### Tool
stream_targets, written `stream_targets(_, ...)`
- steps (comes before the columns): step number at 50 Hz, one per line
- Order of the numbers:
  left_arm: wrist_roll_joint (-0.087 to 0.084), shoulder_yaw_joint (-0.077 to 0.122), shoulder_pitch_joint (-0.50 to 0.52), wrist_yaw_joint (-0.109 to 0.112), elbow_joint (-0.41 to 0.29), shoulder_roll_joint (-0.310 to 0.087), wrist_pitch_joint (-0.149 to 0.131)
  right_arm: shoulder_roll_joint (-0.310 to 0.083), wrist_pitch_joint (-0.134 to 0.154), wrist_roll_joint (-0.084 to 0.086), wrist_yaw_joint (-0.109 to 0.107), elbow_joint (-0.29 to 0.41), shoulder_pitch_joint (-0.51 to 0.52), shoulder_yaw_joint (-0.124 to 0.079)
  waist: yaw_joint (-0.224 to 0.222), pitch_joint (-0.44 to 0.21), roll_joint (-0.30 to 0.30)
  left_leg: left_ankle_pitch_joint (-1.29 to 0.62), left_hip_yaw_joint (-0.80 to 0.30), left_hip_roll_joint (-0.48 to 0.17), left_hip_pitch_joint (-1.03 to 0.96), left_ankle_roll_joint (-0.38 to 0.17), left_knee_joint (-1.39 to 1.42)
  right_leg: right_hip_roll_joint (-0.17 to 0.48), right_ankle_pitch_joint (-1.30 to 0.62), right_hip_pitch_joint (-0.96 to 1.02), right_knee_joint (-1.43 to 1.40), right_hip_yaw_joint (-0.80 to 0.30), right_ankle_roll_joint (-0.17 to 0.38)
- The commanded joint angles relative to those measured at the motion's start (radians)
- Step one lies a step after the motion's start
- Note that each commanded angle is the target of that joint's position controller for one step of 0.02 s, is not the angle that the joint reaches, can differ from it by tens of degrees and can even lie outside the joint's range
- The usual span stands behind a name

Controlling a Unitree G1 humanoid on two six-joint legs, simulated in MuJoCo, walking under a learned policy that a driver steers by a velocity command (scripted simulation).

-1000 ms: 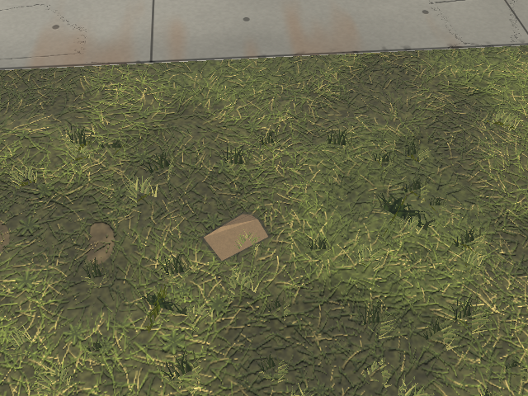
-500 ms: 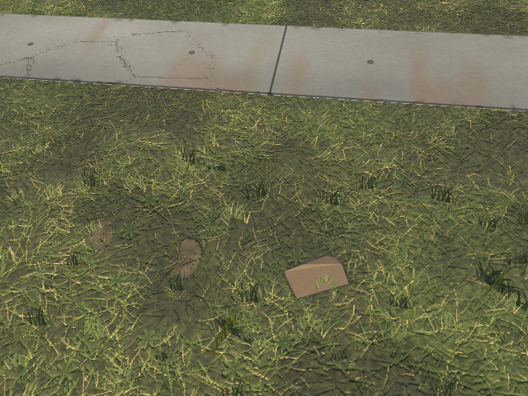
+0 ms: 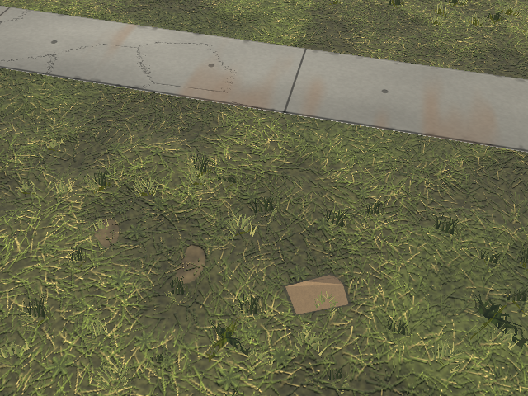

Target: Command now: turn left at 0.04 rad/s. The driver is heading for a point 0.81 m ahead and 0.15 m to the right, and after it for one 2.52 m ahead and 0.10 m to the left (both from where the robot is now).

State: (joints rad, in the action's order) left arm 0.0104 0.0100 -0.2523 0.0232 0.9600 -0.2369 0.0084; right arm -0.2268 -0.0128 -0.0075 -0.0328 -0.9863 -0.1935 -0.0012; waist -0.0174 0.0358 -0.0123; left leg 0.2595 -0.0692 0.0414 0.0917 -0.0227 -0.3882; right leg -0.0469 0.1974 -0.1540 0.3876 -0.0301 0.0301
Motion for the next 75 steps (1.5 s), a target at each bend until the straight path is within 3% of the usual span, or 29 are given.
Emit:
stream_targets(1,0.001,0.019,-0.022,0.004,0.008,-0.090,-0.004,-0.109,0.011,0.000,-0.005,-0.005,-0.025,-0.015,0.008,0.022,0.048,-0.148,-0.105,-0.120,0.074,-0.036,0.086,0.099,-0.112,0.024,-0.052,-0.098,0.017)
stream_targets(4,0.001,0.016,-0.021,0.005,0.042,-0.083,-0.002,-0.105,0.014,0.000,-0.006,-0.032,-0.029,-0.010,0.007,0.029,0.036,-0.116,-0.107,-0.119,0.090,-0.038,0.097,0.101,-0.099,0.029,-0.057,-0.099,0.013)
stream_targets(6,0.004,0.019,-0.024,0.002,0.056,-0.089,0.001,-0.134,0.009,-0.002,-0.006,-0.049,-0.061,-0.021,0.016,0.016,0.060,0.179,-0.126,-0.103,0.097,-0.066,0.118,0.052,0.117,0.001,0.004,-0.057,0.023)
stream_targets(9,0.025,0.019,0.034,-0.013,0.026,-0.066,0.000,-0.189,-0.003,-0.006,0.001,-0.064,-0.135,-0.049,0.057,0.123,0.168,0.610,-0.349,-0.238,0.123,-0.180,0.249,-0.013,0.293,-0.229,0.232,0.042,0.035)
stream_targets(12,0.026,0.022,0.055,-0.026,0.002,-0.070,-0.029,-0.165,0.017,-0.017,0.007,-0.064,-0.136,-0.056,0.047,0.150,0.138,0.473,-0.411,-0.321,0.094,-0.232,0.293,0.061,0.253,-0.335,0.390,0.034,0.039)
stream_targets(17,0.005,0.032,-0.110,-0.035,0.049,-0.041,-0.064,-0.153,0.041,-0.002,0.017,-0.049,-0.071,-0.065,-0.056,0.093,0.097,0.292,-0.174,-0.185,0.279,-0.161,0.136,0.002,0.095,0.078,0.068,0.124,0.050)
stream_targets(18,0.007,0.042,-0.206,-0.026,0.083,-0.062,-0.068,-0.129,0.047,-0.009,0.018,-0.037,-0.064,-0.059,-0.088,0.072,0.031,0.276,-0.128,-0.141,0.388,-0.139,0.021,0.016,0.125,0.236,0.016,0.069,0.051)
stream_targets(20,0.011,0.078,-0.412,-0.019,0.130,-0.220,-0.072,-0.056,0.063,-0.012,0.031,0.025,-0.027,-0.039,-0.127,0.021,-0.308,0.311,0.092,0.047,0.646,-0.086,-0.518,0.422,0.607,0.333,-0.305,-0.629,0.173)
stream_targets(21,0.012,0.065,-0.312,-0.019,0.111,-0.166,-0.066,-0.117,0.064,-0.035,0.038,0.029,-0.004,-0.052,-0.065,0.105,-0.142,0.243,0.026,-0.034,0.663,-0.099,-0.657,0.427,0.647,0.219,-0.301,-0.611,0.195)
stream_targets(23,0.009,0.049,-0.161,-0.027,0.054,-0.108,-0.083,-0.072,0.075,-0.023,0.062,0.006,-0.027,-0.043,0.007,0.131,-0.037,0.057,0.019,-0.099,0.617,-0.088,-0.673,0.334,0.412,0.123,-0.304,-0.414,0.160)
stream_targets(27,0.004,0.030,-0.235,-0.020,0.090,-0.064,-0.110,-0.069,0.062,-0.031,0.072,0.006,-0.006,-0.046,0.015,0.071,-0.053,-0.071,0.088,-0.111,0.608,-0.041,-0.658,0.247,-0.102,0.184,-0.273,-0.176,0.137)
stream_targets(36,0.008,0.013,-0.321,-0.006,0.135,-0.057,-0.112,-0.026,0.052,-0.011,0.067,0.141,0.299,-0.019,-0.033,0.118,-0.084,-0.199,0.199,-0.050,0.524,-0.036,-0.263,0.223,-0.520,0.171,-0.260,-0.034,0.141)
stream_targets(39,0.008,0.018,-0.278,-0.002,0.136,-0.079,-0.116,-0.059,0.059,-0.011,0.052,0.138,0.223,-0.032,0.024,0.068,-0.086,-0.160,0.206,-0.006,0.376,-0.095,-0.197,0.247,-0.832,0.230,-0.147,-0.006,0.126)
stream_targets(41,0.011,0.025,-0.247,0.000,0.131,-0.100,-0.109,-0.102,0.073,-0.009,0.036,0.062,-0.021,-0.058,0.123,-0.066,-0.083,-0.123,0.201,0.040,0.137,-0.133,-0.146,0.237,-0.989,0.251,0.134,0.016,0.105)
stream_targets(42,0.005,0.025,-0.232,-0.003,0.124,-0.102,-0.106,-0.131,0.081,-0.019,0.025,0.017,-0.175,-0.074,0.188,-0.141,-0.062,-0.127,0.145,-0.015,-0.081,-0.159,-0.096,0.208,-0.823,0.130,0.347,0.034,0.093)
stream_targets(43,0.005,0.014,-0.267,-0.007,0.098,-0.047,-0.105,-0.221,0.085,-0.042,0.018,-0.003,-0.321,-0.098,0.201,-0.265,0.069,0.048,-0.163,-0.278,-0.292,-0.207,-0.081,0.132,-0.356,-0.060,0.672,0.077,0.087)
stream_targets(44,-0.022,0.016,-0.366,-0.023,0.103,0.011,-0.102,-0.237,0.070,-0.032,0.028,0.005,-0.282,-0.104,0.120,-0.336,0.252,0.168,-0.687,-0.467,-0.437,-0.358,0.109,-0.059,0.316,-0.388,1.006,0.030,0.057)
stream_targets(45,0.003,0.033,-0.263,-0.018,0.083,-0.073,-0.097,-0.192,0.068,-0.003,0.037,0.022,-0.153,-0.098,0.091,-0.181,0.091,0.266,-0.601,-0.417,-0.300,-0.327,0.163,0.026,0.228,-0.488,1.031,-0.040,0.079)
stream_targets(48,0.019,0.038,-0.118,-0.029,0.041,-0.040,-0.093,-0.045,0.099,-0.008,0.040,0.015,-0.052,-0.055,0.010,0.025,-0.004,-0.037,-0.249,-0.298,0.055,-0.236,0.228,0.126,0.078,-0.386,0.860,-0.035,0.073)
stream_targets(50,0.025,0.031,-0.166,-0.040,0.056,0.006,-0.066,-0.035,0.119,-0.012,0.034,-0.011,-0.095,-0.048,-0.020,0.020,0.023,-0.160,-0.135,-0.271,0.117,-0.209,0.247,0.129,0.076,-0.319,0.810,-0.029,0.056)
stream_targets(54,0.021,0.038,-0.028,-0.052,0.002,-0.009,-0.040,-0.070,0.134,-0.011,0.028,-0.037,-0.178,-0.050,-0.012,0.065,0.044,-0.264,0.018,-0.236,0.084,-0.161,0.287,0.141,-0.050,-0.459,0.705,-0.008,0.039)
stream_targets(63,0.009,0.012,0.281,-0.064,-0.119,0.015,-0.051,-0.068,0.127,-0.010,0.002,-0.071,-0.324,-0.033,0.070,0.083,0.068,-0.661,0.210,-0.234,-0.138,-0.081,0.224,0.077,-0.217,-0.473,0.267,0.153,0.057)
stream_targets(68,0.019,0.046,0.070,-0.050,-0.071,-0.045,-0.055,-0.129,0.102,-0.018,-0.023,-0.059,-0.285,-0.049,-0.043,-0.050,0.128,-1.171,0.269,-0.284,-0.238,-0.071,-0.172,-0.048,0.012,-0.217,0.204,0.209,0.160)
stream_targets(69,0.026,0.064,-0.055,-0.048,-0.033,-0.075,-0.061,-0.140,0.096,-0.017,-0.018,-0.046,-0.265,-0.054,-0.102,-0.110,0.127,-1.062,0.276,-0.282,-0.171,-0.072,-0.364,-0.057,0.001,-0.059,0.127,0.179,0.196)
stream_targets(70,0.041,0.092,-0.186,-0.038,-0.007,-0.144,-0.062,-0.136,0.099,-0.011,-0.009,-0.011,-0.227,-0.054,-0.174,-0.181,0.059,-0.764,0.289,-0.254,0.032,-0.059,-0.657,0.067,0.057,0.163,0.067,-0.001,0.258)
stream_targets(71,0.035,0.123,-0.170,-0.029,-0.031,-0.250,-0.047,-0.040,0.111,0.009,0.017,0.063,-0.264,-0.042,-0.097,-0.274,-0.240,0.219,0.261,-0.008,0.507,0.006,-1.089,0.393,-0.044,0.493,0.011,-0.581,0.455)
stream_targets(72,0.009,0.113,-0.181,-0.028,-0.017,-0.210,-0.034,-0.100,0.119,-0.002,0.024,0.072,-0.187,-0.050,-0.113,-0.271,-0.036,0.212,0.056,-0.024,0.655,-0.015,-1.149,0.404,-0.008,0.490,-0.086,-0.644,0.461)
stream_targets(74,0.008,0.084,-0.057,-0.023,-0.020,-0.095,-0.045,-0.093,0.134,0.013,0.029,0.078,-0.142,-0.049,-0.030,-0.059,0.076,0.073,0.041,-0.123,0.615,-0.034,-0.972,0.355,-0.115,0.212,-0.159,-0.389,0.340)
stream_targets(75,0.009,0.071,-0.025,-0.021,-0.015,-0.061,-0.060,-0.076,0.119,-0.001,0.028,0.068,-0.145,-0.050,0.013,-0.016,0.095,0.062,0.033,-0.146,0.543,-0.029,-0.897,0.310,-0.208,0.108,-0.178,-0.291,0.293)
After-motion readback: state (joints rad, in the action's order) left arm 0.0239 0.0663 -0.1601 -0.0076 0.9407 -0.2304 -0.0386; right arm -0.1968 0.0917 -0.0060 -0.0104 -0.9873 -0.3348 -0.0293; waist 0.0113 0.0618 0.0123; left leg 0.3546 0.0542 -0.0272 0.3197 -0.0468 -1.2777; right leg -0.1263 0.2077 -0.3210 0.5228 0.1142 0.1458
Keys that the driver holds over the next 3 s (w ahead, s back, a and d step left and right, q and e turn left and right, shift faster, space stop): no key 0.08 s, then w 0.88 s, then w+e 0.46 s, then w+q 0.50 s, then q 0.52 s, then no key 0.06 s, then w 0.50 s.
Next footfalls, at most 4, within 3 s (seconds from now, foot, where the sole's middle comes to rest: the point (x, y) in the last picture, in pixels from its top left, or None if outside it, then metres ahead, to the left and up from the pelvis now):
0.84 left None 0.43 0.04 -0.78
1.40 right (320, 330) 0.71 -0.12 -0.78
1.92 left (290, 240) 1.02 -0.04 -0.78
2.50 right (329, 198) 1.20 -0.18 -0.78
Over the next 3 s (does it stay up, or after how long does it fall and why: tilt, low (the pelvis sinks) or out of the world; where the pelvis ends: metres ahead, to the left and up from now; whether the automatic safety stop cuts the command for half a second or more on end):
stays up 1.16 -0.07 0.00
